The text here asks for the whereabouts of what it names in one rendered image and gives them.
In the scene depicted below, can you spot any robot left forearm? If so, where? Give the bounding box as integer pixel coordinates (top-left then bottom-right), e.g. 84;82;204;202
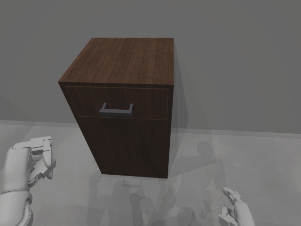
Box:
0;190;33;226

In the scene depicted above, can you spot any handle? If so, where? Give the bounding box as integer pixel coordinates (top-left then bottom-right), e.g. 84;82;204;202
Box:
99;103;133;117

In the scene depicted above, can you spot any cabinet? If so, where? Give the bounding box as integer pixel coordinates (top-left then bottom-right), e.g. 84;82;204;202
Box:
58;38;174;178

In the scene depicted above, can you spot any robot right hand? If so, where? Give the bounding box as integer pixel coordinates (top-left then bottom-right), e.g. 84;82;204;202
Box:
219;187;255;226

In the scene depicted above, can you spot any robot left hand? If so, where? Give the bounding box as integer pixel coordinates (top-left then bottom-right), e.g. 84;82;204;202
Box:
2;136;56;194

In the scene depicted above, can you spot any drawer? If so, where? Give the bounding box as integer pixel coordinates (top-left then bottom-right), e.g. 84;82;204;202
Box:
66;86;167;120

